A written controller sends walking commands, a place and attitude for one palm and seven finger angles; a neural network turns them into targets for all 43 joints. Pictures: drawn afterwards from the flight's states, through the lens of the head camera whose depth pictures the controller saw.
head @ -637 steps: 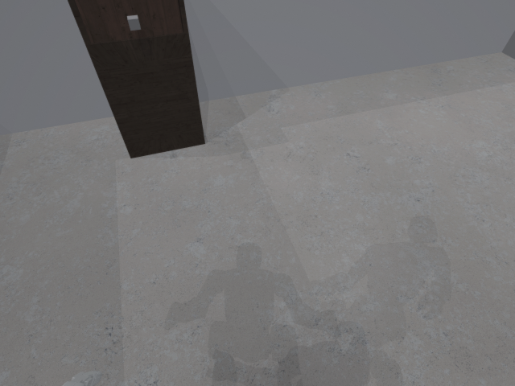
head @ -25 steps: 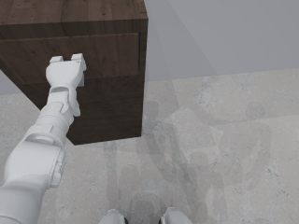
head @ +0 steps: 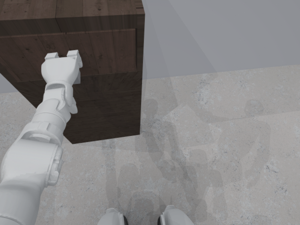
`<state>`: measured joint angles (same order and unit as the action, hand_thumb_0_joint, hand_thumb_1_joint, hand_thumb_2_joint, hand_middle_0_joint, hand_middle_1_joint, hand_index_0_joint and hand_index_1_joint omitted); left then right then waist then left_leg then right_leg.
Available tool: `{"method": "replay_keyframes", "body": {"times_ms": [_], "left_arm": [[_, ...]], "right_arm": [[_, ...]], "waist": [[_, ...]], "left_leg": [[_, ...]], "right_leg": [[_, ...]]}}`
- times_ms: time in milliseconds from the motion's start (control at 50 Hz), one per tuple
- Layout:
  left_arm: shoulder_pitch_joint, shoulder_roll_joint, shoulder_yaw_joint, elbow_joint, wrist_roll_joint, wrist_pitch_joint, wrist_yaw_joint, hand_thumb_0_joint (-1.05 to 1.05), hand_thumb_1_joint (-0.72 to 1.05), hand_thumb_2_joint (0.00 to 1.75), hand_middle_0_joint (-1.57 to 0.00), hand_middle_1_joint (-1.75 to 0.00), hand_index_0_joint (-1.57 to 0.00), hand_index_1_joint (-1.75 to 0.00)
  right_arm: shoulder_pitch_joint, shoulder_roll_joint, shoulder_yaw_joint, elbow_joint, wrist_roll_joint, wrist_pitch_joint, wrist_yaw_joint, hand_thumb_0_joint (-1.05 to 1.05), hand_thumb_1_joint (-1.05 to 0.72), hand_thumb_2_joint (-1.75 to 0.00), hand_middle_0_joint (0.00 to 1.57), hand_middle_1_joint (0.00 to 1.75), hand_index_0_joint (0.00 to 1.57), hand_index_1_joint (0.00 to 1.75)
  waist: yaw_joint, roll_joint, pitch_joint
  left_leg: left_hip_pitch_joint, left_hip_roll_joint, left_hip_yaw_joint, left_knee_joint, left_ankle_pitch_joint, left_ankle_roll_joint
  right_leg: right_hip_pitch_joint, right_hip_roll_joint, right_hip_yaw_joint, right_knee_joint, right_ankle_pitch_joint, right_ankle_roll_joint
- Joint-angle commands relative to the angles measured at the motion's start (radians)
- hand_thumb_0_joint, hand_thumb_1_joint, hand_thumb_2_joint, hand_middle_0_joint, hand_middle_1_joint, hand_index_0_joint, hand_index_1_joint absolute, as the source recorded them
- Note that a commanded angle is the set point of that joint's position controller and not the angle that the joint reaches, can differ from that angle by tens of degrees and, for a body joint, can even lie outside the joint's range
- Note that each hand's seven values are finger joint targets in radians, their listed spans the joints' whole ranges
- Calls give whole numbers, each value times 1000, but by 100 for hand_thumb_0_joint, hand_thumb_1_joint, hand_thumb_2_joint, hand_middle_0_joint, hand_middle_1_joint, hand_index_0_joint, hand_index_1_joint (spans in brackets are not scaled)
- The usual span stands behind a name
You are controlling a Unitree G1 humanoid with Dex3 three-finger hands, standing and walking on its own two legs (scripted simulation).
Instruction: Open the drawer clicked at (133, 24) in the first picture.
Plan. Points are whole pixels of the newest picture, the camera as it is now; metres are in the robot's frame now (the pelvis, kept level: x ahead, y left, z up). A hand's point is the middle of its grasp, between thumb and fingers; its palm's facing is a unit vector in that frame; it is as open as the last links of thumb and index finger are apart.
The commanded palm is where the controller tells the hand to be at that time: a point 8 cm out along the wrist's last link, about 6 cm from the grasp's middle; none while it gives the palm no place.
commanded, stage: close the thumb around the handle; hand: left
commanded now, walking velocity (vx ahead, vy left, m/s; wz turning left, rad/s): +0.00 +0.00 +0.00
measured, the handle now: (71, 68) +0.56 +0.17 +0.02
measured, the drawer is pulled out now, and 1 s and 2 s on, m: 0.00 0.02 0.14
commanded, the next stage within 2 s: pull the drawer open in 0.66 s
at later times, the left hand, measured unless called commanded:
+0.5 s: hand (69, 83) +0.52 +0.18 +0.01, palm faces -0.08 -0.06 -1.00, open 8.0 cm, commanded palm +0.51 +0.18 +0.07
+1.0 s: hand (69, 88) +0.50 +0.18 +0.01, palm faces -0.07 -0.07 -1.00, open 7.9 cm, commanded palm +0.47 +0.17 +0.07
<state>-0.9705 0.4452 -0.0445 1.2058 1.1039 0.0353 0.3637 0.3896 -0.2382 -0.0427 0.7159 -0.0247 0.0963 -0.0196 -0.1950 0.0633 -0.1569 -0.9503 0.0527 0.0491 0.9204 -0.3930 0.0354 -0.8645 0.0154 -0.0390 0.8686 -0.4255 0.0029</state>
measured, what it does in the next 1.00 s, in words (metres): stands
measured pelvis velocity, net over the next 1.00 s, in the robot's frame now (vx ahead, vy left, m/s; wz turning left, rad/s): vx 0.02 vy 0.00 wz -0.01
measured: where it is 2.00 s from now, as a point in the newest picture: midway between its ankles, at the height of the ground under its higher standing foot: outside the picture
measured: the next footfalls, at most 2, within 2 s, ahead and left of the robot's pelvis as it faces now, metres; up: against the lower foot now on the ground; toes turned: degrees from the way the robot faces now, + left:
none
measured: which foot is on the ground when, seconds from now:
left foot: down 0.00-1.00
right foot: down 0.00-1.00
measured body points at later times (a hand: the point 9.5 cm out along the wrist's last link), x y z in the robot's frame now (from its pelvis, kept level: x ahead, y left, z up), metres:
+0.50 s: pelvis +0.01 +0.00 +0.00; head +0.13 +0.00 +0.43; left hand +0.52 +0.18 +0.06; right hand -0.02 -0.27 -0.12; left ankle +0.01 +0.10 -0.68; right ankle -0.02 -0.13 -0.68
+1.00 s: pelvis +0.02 +0.00 +0.01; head +0.12 +0.00 +0.45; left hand +0.50 +0.18 +0.06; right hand +0.00 -0.27 -0.12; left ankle +0.01 +0.10 -0.68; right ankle -0.02 -0.13 -0.68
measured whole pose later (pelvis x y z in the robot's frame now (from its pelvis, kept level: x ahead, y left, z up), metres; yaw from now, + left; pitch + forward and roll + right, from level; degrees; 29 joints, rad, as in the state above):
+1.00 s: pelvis +0.02 +0.00 +0.01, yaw -1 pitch +23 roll -2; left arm -0.81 0.39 -0.04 1.07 1.09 0.04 0.37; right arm 0.39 -0.23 -0.07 0.72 -0.03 0.12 0.00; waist -0.15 0.07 -0.17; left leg -0.86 0.05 0.07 0.87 -0.40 0.03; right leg -0.78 0.02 -0.02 0.82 -0.43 0.00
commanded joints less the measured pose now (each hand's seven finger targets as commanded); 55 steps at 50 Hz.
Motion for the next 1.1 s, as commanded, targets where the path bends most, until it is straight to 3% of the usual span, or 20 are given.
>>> {"method": "replay_keyframes", "body": {"times_ms": [0, 40, 80, 160, 200, 240, 440, 480, 540, 560, 600, 720, 740, 820, 840, 880, 920, 1020, 1040, 1080], "left_arm": [[-446, 244, 41, -180, 0, 9, 50, 0, -33, 37, -31, -122, -31, -122], [-448, 259, 49, -163, -3, 16, 51, 0, -22, 42, -32, -123, -32, -123], [-452, 230, 31, -188, 2, 15, 54, 0, -11, 47, -33, -124, -33, -124], [-470, 220, 21, -191, -3, 23, 52, 0, 12, 56, -34, -127, -34, -127], [-454, 211, 16, -158, -6, 28, 50, 0, 23, 61, -35, -128, -35, -128], [-471, 242, 36, -169, -9, 24, 45, 0, 34, 66, -36, -129, -36, -129], [-397, 273, 76, -218, -7, -2, 42, 0, 90, 90, -40, -135, -40, -135], [-376, 235, 55, -237, -5, -7, 51, 0, 90, 90, -40, -135, -40, -135], [-371, 241, 63, -200, -7, 8, 58, 0, 90, 90, -40, -135, -40, -135], [-384, 263, 73, -220, -2, 6, 62, 0, 90, 90, -40, -135, -40, -135], [-388, 236, 53, -230, 2, 12, 64, 0, 90, 90, -40, -135, -40, -135], [-382, 223, 50, -223, -5, 19, 65, 0, 90, 90, -40, -135, -40, -135], [-377, 242, 68, -223, -8, 18, 62, 0, 90, 90, -40, -135, -40, -135], [-283, 195, 56, -255, -15, 12, 57, 0, 90, 90, -40, -135, -40, -135], [-269, 199, 63, -261, -20, 9, 54, 0, 90, 90, -40, -135, -40, -135], [-239, 152, 32, -281, -20, 5, 53, 0, 90, 90, -40, -135, -40, -135], [-181, 166, 55, -302, -16, 2, 57, 0, 90, 90, -40, -135, -40, -135], [-114, 106, 25, -350, -14, -1, 74, 0, 90, 90, -40, -135, -40, -135], [-120, 133, 49, -366, -11, -4, 78, 0, 90, 90, -40, -135, -40, -135], [-79, 91, 23, -380, -7, -1, 86, 0, 90, 90, -40, -135, -40, -135]], "right_arm": [[180, -180, -63, -31, -7, -9, -12, 0, -90, -90, 20, 30, 20, 30], [179, -181, -60, -27, -6, -7, -13, 0, -90, -90, 20, 30, 20, 30], [181, -180, -66, -29, -7, -9, -11, 0, -90, -90, 20, 30, 20, 30], [184, -180, -66, -25, -6, -7, -10, 0, -90, -90, 20, 30, 20, 30], [182, -180, -64, -21, -5, -7, -10, 0, -90, -90, 20, 30, 20, 30], [181, -183, -61, -19, -7, -6, -12, 0, -90, -90, 20, 30, 20, 30], [178, -180, -65, -31, -10, -3, -9, 0, -90, -90, 20, 30, 20, 30], [173, -175, -71, -32, -11, -4, -5, 0, -90, -90, 20, 30, 20, 30], [168, -178, -68, -25, -11, -2, -5, 0, -90, -90, 20, 30, 20, 30], [173, -181, -68, -26, -9, -2, -5, 0, -90, -90, 20, 30, 20, 30], [170, -177, -70, -27, -9, -1, -4, 0, -90, -90, 20, 30, 20, 30], [170, -177, -73, -23, -11, 0, -2, 0, -90, -90, 20, 30, 20, 30], [167, -178, -73, -24, -11, 2, -3, 0, -90, -90, 20, 30, 20, 30], [158, -171, -76, -36, -10, 3, 5, 0, -90, -90, 20, 30, 20, 30], [155, -171, -76, -38, -11, 5, 6, 0, -90, -90, 20, 30, 20, 30], [149, -167, -79, -44, -8, 6, 7, 0, -90, -90, 20, 30, 20, 30], [141, -167, -83, -49, -8, 8, 9, 0, -90, -90, 20, 30, 20, 30], [111, -159, -88, -53, -6, 12, 13, 0, -90, -90, 20, 30, 20, 30], [108, -158, -87, -53, -6, 13, 12, 0, -90, -90, 20, 30, 20, 30], [94, -153, -90, -58, -4, 14, 14, 0, -90, -90, 20, 30, 20, 30]], "waist": [[-10, 50, -472], [-13, 30, -455], [-10, 63, -477], [-19, 58, -483], [-23, 33, -449], [-18, 37, -457], [15, 35, -504], [19, 70, -514], [12, 25, -463], [15, 33, -479], [14, 58, -483], [10, 39, -483], [18, 32, -494], [48, 63, -505], [52, 37, -521], [51, 33, -490], [73, 25, -498], [78, -2, -449], [88, -3, -454], [91, 0, -444]], "left_leg": [[421, -42, -47, -49, 415, 12], [402, -44, -48, -51, 407, 13], [440, -42, -50, -52, 425, 10], [453, -40, -55, -51, 433, 9], [427, -42, -49, -54, 409, 12], [423, -43, -50, -56, 419, 12], [430, -45, -42, -48, 480, 11], [463, -44, -41, -46, 504, 8], [424, -44, -37, -52, 473, 10], [427, -45, -39, -54, 478, 10], [455, -43, -42, -53, 499, 6], [466, -42, -41, -54, 509, 7], [463, -44, -42, -51, 523, 7], [507, -39, -38, -63, 563, 3], [504, -40, -41, -62, 571, 3], [500, -39, -33, -73, 559, 4], [513, -38, -35, -80, 578, 2], [514, -41, -25, -97, 563, 5], [513, -41, -26, -100, 573, 4], [530, -42, -24, -104, 576, 4]], "right_leg": [[129, 55, -1, -96, 363, -26], [139, 54, 0, -99, 360, -26], [120, 55, -4, -97, 358, -28], [116, 56, -5, -100, 361, -26], [122, 56, -4, -108, 355, -25], [136, 54, -2, -102, 366, -26], [194, 53, 3, -92, 446, -26], [176, 56, 0, -93, 450, -27], [182, 55, 0, -100, 438, -26], [189, 53, 1, -95, 447, -25], [170, 55, -3, -96, 444, -28], [183, 56, -3, -100, 458, -26], [194, 53, 0, -97, 470, -27], [207, 56, -6, -101, 484, -29], [228, 56, -5, -98, 496, -30], [228, 56, -6, -109, 500, -27], [247, 56, -7, -108, 504, -30], [264, 55, -8, -125, 512, -30], [280, 52, -5, -121, 519, -33], [272, 53, -7, -127, 516, -32]]}}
